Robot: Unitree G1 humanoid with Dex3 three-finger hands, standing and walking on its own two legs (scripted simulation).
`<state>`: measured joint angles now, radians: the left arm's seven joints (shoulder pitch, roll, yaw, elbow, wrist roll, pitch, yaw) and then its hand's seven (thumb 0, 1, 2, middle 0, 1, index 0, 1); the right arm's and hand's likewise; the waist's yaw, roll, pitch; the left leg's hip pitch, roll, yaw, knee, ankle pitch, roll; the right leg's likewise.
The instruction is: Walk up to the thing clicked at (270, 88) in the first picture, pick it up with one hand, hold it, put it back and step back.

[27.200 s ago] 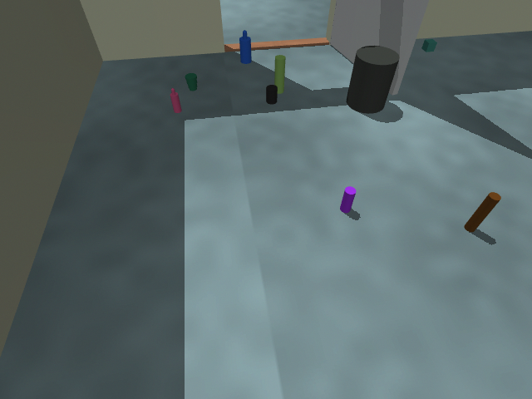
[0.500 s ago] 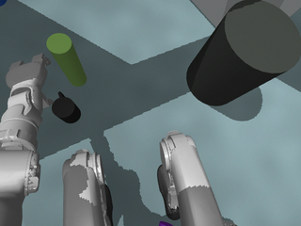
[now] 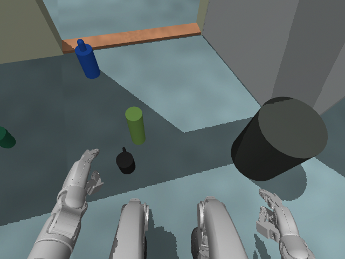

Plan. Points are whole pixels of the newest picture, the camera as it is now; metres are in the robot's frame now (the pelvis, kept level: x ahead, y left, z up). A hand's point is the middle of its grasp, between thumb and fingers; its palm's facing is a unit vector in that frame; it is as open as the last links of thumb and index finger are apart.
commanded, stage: home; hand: left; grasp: from above
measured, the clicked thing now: (125, 159) +0.51 +0.20 -0.51
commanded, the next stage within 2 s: none
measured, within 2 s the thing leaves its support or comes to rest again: neither
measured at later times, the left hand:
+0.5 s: hand (63, 199) +0.24 +0.19 +0.09, palm faces +0.08 -0.97 -0.22, open 7.4 cm
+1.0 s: hand (57, 207) +0.23 +0.19 +0.10, palm faces +0.08 -0.97 -0.21, open 7.4 cm
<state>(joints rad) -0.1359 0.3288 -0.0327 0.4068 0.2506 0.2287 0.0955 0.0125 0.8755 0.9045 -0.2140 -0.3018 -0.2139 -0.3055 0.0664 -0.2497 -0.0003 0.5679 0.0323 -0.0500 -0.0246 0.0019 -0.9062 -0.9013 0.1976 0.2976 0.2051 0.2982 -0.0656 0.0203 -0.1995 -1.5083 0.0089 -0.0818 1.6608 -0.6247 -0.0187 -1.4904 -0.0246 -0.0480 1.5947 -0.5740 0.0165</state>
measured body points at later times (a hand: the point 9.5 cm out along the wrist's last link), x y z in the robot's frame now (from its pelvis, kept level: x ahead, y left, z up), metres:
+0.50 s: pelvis +0.07 +0.00 +0.14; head +0.10 +0.01 +0.59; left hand +0.23 +0.24 +0.10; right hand +0.21 -0.24 +0.07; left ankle +0.06 +0.12 -0.53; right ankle +0.08 -0.13 -0.53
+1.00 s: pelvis +0.07 +0.00 +0.15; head +0.10 +0.01 +0.60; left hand +0.22 +0.24 +0.12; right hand +0.25 -0.23 +0.09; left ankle +0.06 +0.12 -0.53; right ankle +0.08 -0.13 -0.53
